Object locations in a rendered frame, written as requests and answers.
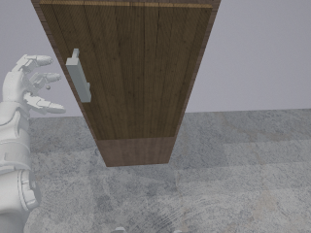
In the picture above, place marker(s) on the left robot upper arm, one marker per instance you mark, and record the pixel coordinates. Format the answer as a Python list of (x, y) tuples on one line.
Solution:
[(19, 195)]

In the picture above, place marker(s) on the left robot forearm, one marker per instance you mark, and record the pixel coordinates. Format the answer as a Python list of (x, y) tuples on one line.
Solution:
[(14, 138)]

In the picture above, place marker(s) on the left robot shin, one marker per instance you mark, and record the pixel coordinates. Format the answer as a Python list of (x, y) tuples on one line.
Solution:
[(120, 228)]

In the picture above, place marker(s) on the handle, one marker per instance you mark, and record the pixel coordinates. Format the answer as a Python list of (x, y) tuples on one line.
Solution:
[(78, 77)]

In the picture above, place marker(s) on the robot left hand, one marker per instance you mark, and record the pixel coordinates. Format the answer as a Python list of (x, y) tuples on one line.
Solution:
[(16, 85)]

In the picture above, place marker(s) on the cupboard door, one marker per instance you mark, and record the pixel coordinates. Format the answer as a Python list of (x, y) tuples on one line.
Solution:
[(138, 58)]

